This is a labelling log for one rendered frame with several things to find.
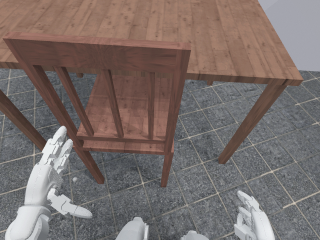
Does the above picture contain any table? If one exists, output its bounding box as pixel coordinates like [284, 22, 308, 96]
[0, 0, 304, 164]

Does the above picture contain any left robot forearm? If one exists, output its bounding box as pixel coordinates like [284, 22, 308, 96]
[4, 204, 52, 240]

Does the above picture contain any robot left hand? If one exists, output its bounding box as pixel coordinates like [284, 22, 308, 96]
[24, 126, 93, 219]

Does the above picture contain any chair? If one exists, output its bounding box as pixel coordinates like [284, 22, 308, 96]
[2, 31, 191, 188]

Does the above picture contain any left robot shin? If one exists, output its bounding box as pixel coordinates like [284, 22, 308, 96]
[133, 217, 143, 222]

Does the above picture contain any robot right hand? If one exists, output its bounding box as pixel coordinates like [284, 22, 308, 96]
[234, 190, 275, 240]

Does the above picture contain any robot left thigh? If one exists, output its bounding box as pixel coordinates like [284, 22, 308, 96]
[115, 220, 149, 240]

